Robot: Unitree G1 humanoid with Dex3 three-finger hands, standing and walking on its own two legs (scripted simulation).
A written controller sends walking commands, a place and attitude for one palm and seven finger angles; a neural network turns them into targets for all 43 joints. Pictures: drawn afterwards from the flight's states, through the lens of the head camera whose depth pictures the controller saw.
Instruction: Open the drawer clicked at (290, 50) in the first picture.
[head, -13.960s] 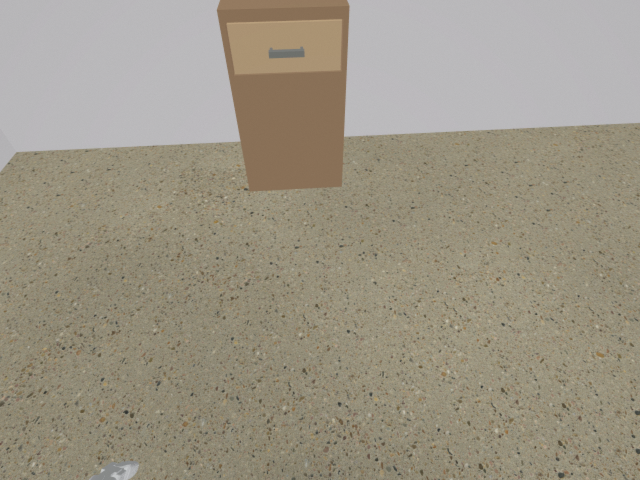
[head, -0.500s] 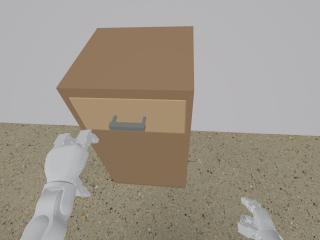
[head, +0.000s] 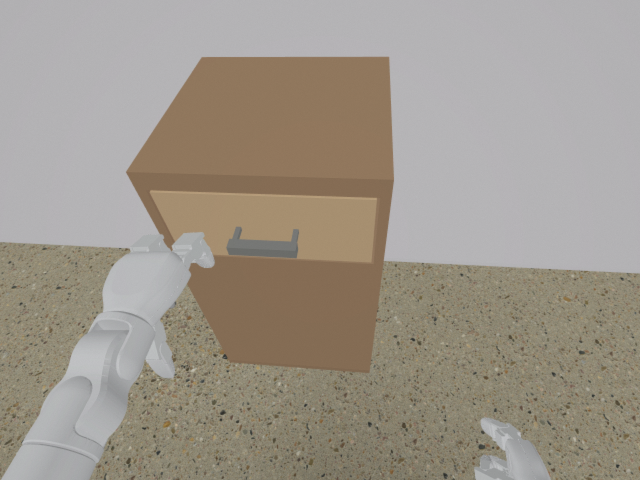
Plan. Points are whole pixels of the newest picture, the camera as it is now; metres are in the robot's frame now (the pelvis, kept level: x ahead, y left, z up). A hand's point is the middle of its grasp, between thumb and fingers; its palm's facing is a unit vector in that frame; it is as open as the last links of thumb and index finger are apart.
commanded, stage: raise the hand with hooked fingers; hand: left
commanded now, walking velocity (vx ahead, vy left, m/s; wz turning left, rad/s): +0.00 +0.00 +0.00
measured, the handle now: (264, 240) +0.53 +0.17 -0.08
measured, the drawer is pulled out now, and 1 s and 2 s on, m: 0.00 0.00 0.00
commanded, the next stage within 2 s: move the hooked fingers above the handle in 0.18 s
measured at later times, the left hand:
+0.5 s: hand (182, 304) +0.31 +0.22 +0.05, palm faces -0.01 -0.10 -0.99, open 13.9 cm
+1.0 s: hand (220, 265) +0.39 +0.19 +0.03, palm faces +0.04 -0.07 -1.00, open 13.9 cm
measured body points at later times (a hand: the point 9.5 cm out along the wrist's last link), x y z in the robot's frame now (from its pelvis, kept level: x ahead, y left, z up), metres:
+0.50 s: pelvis -0.01 +0.00 +0.00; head +0.01 -0.02 +0.45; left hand +0.30 +0.22 +0.11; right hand +0.18 -0.22 -0.11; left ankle +0.03 +0.08 -0.73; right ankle -0.03 -0.10 -0.73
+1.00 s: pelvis +0.01 -0.01 -0.01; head +0.06 -0.03 +0.43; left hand +0.38 +0.19 +0.08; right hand +0.14 -0.26 -0.14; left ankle +0.03 +0.08 -0.73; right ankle -0.03 -0.10 -0.73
